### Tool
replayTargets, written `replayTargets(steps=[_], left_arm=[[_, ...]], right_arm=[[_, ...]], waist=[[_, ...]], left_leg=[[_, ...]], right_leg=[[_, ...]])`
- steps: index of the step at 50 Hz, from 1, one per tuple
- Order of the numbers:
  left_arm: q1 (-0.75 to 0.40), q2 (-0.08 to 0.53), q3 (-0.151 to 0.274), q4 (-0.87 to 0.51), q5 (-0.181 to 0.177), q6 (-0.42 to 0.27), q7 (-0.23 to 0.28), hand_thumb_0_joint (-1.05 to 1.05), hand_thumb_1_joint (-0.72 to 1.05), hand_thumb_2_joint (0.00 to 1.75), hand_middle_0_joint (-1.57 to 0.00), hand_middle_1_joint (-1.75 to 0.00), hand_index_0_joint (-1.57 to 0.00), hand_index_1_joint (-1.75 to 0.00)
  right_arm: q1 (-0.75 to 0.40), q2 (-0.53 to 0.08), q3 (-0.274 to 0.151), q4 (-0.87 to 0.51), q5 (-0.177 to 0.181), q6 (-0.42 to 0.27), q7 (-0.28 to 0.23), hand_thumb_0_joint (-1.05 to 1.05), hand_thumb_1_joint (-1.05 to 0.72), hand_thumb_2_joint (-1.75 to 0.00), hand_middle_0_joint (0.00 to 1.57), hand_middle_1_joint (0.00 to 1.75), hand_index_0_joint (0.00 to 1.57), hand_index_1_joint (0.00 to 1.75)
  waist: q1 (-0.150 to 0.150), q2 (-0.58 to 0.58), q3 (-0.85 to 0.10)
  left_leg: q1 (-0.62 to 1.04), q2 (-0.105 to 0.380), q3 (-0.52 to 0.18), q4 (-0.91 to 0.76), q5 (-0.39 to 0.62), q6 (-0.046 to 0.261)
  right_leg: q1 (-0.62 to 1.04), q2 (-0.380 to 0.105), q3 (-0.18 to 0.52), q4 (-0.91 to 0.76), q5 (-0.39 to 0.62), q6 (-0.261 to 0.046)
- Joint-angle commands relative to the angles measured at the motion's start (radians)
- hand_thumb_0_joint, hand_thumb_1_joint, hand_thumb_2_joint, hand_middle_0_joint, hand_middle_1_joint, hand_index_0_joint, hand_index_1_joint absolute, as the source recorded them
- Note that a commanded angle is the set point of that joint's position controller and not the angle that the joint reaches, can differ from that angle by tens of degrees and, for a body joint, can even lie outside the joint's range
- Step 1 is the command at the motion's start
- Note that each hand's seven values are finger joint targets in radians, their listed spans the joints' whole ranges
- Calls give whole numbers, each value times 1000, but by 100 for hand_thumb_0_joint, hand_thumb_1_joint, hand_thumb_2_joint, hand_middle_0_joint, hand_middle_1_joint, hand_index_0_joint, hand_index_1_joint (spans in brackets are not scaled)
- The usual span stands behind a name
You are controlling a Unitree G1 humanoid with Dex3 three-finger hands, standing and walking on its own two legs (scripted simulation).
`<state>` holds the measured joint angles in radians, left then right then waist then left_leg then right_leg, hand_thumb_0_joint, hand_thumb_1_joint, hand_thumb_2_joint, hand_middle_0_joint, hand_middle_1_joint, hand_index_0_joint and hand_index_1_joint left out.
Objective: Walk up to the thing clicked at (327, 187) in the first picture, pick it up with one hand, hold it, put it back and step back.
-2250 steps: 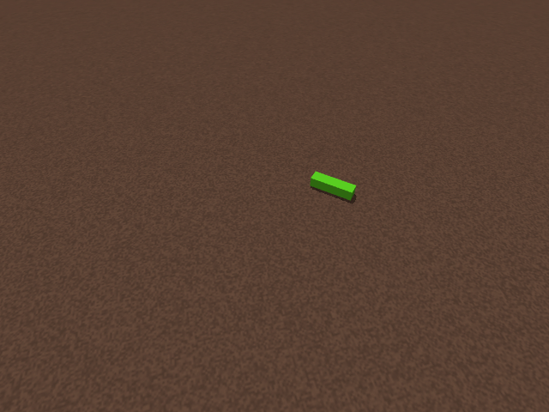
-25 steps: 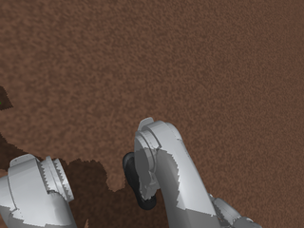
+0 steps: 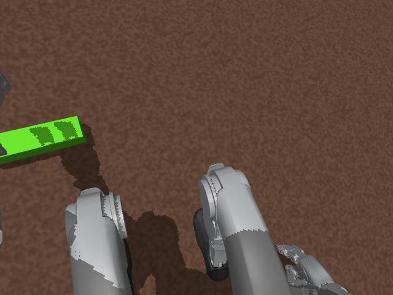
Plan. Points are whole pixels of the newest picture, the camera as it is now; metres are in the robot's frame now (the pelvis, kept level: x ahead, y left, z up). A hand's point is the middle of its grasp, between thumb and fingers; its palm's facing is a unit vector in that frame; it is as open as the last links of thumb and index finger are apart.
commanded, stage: withdraw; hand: left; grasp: from above
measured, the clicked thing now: (36, 140) +0.49 +0.32 -0.33
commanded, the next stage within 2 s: home in 0.32 s
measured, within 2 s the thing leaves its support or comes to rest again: neither
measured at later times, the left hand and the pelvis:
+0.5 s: hand out of the picture +0.49 +0.34 -0.14, palm faces -0.36 -0.05 -0.93, open 13.9 cm; pelvis +0.01 +0.01 -0.01, yaw -1 degrees
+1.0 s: hand out of the picture +0.34 +0.29 +0.02, palm faces -0.22 -0.66 -0.71, open 7.8 cm; pelvis +0.01 +0.00 +0.12, yaw +4 degrees
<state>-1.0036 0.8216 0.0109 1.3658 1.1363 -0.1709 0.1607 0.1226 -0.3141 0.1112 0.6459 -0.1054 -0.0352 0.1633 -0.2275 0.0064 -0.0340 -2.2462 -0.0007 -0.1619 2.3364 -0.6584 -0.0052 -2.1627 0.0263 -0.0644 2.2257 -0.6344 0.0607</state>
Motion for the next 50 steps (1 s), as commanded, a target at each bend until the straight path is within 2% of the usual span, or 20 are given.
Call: replayTargets(steps=[1,4,6,8,11,13,15,17,21,23,25,28,31,33,35,39,42,45,48,50], left_arm=[[-278,293,62,-80,32,-81,29,0,-54,104,-7,-103,-6,-104],[-301,333,94,-92,74,-135,77,0,-53,102,-7,-102,-7,-103],[-348,337,95,-96,107,-159,119,0,-54,102,-7,-102,-7,-103],[-347,341,110,-91,135,-169,168,0,-53,101,-7,-102,-7,-102],[-361,387,164,-208,140,-165,228,0,-52,100,-7,-101,-7,-101],[-361,367,163,-279,140,-131,252,0,-51,99,-8,-100,-8,-99],[-367,378,192,-325,126,-86,272,0,-51,99,-8,-99,-8,-98],[-354,307,154,-305,96,-35,270,0,-51,99,-8,-98,-8,-98],[-280,230,87,-121,73,46,216,0,-49,98,-8,-99,-8,-98],[-244,202,65,-68,54,64,172,0,-33,86,-23,-83,-21,-82],[-241,224,79,-103,27,64,125,0,-19,87,-23,-67,-21,-66],[-171,221,108,-173,-37,53,47,0,1,78,-20,-47,-19,-48],[-90,218,159,-356,-119,33,-1,0,25,77,-19,-38,-18,-38],[-24,199,188,-535,-185,27,-23,0,41,79,-19,-34,-18,-35],[64,173,205,-728,-266,44,-38,0,57,81,-19,-32,-19,-32],[244,48,202,-841,-427,110,-66,0,89,90,-20,-30,-20,-30],[310,-11,167,-978,-524,160,-102,0,90,90,-20,-30,-20,-30],[454,-112,112,-1045,-616,203,-124,0,90,90,-20,-30,-20,-30],[523,-121,120,-1135,-698,243,-128,0,90,90,-20,-30,-20,-30],[603,-174,103,-1136,-744,269,-122,0,90,90,-20,-30,-20,-30]], right_arm=[[195,-225,-44,-14,-7,21,-41,0,-90,-90,20,30,20,30],[191,-235,-28,-5,-19,27,-50,0,-89,-90,20,30,20,30],[198,-241,-23,-6,-32,33,-51,0,-90,-90,20,30,20,30],[204,-250,-29,2,-40,34,-51,0,-89,-90,20,30,20,30],[209,-268,-54,0,-47,32,-51,0,-89,-90,20,30,20,30],[221,-258,-78,4,-44,26,-49,0,-89,-90,20,30,20,30],[224,-265,-103,7,-36,22,-51,0,-90,-90,20,30,20,30],[241,-255,-117,25,-29,16,-50,0,-90,-90,20,30,20,30],[265,-229,-104,54,-11,17,-54,0,-89,-89,20,30,20,30],[262,-225,-98,51,-4,18,-52,0,-88,-90,20,30,20,30],[262,-229,-98,42,5,19,-52,0,-89,-90,20,30,20,30],[265,-233,-114,15,15,18,-47,0,-89,-90,20,30,20,30],[273,-223,-142,-6,28,24,-43,0,-89,-90,20,30,20,30],[274,-221,-167,-36,42,31,-44,0,-90,-90,20,30,20,30],[258,-218,-186,-69,58,40,-51,0,-90,-90,20,30,20,30],[218,-183,-200,-77,85,49,-75,0,-90,-90,20,30,20,30],[184,-173,-207,-96,97,47,-98,0,-90,-90,20,30,20,30],[154,-153,-206,-118,108,30,-117,0,-90,-90,20,30,20,30],[114,-144,-200,-145,121,7,-141,0,-90,-90,20,30,20,30],[82,-123,-191,-151,127,-13,-155,0,-90,-90,20,30,20,30]], waist=[[-42,140,-509],[-25,245,-589],[-46,316,-610],[-44,363,-610],[-19,464,-704],[-15,506,-781],[0,540,-844],[-12,505,-845],[-34,371,-661],[-35,287,-618],[-18,266,-628],[13,244,-672],[81,310,-831],[110,348,-942],[126,342,-984],[116,227,-826],[121,206,-798],[120,163,-717],[133,160,-690],[132,135,-619]], left_leg=[[279,-12,100,-199,33,42],[361,-10,97,-194,96,31],[412,-6,93,-186,115,24],[450,-7,93,-192,109,16],[526,-7,89,-204,126,3],[596,-2,95,-214,147,2],[639,-1,94,-239,167,0],[638,2,97,-248,168,6],[491,-6,98,-265,110,23],[424,-11,97,-254,93,35],[411,-15,94,-269,97,39],[470,-15,89,-297,140,33],[595,-18,103,-332,227,21],[689,-16,101,-370,273,14],[749,-14,92,-418,261,17],[718,-7,70,-526,137,34],[767,5,64,-588,86,37],[794,11,74,-663,58,39],[869,18,65,-748,10,36],[881,18,72,-785,-6,35]], right_leg=[[323,35,-62,-219,31,-92],[289,31,-81,-168,103,-96],[261,35,-92,-147,128,-98],[228,31,-109,-133,121,-101],[200,25,-123,-102,136,-107],[204,22,-115,-100,157,-107],[187,16,-115,-97,175,-107],[191,16,-108,-122,187,-105],[179,21,-103,-169,151,-105],[194,23,-97,-177,133,-104],[235,15,-89,-185,132,-100],[296,7,-86,-205,153,-97],[382,1,-70,-221,212,-99],[429,-2,-62,-238,241,-100],[463,-3,-57,-288,237,-99],[480,1,-42,-392,177,-87],[534,-2,-29,-463,140,-87],[616,-4,-20,-550,118,-82],[680,-4,-13,-622,82,-80],[709,-3,-4,-676,61,-81]])
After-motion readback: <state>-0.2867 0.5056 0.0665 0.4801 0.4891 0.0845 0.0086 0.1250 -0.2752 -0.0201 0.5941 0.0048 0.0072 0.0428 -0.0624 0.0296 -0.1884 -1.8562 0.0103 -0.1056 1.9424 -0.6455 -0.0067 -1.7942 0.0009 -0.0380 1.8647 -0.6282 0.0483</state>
